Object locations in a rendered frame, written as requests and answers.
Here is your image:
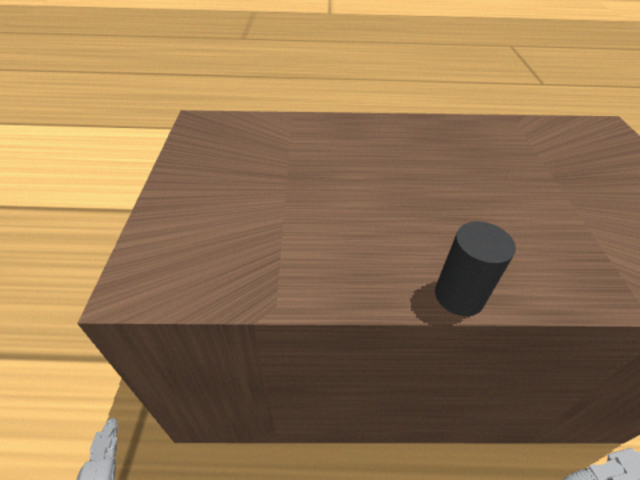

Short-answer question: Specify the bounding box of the can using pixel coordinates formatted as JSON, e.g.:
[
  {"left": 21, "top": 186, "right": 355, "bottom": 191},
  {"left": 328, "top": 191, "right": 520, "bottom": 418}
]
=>
[{"left": 435, "top": 221, "right": 516, "bottom": 316}]

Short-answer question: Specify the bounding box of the left robot hand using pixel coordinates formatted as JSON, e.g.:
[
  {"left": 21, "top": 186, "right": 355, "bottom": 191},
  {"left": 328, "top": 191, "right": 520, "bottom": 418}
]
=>
[{"left": 76, "top": 418, "right": 118, "bottom": 480}]

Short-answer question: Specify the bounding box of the right robot hand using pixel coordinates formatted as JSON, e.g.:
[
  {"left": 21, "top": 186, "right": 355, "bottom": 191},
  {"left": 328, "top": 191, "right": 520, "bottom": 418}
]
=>
[{"left": 562, "top": 448, "right": 640, "bottom": 480}]

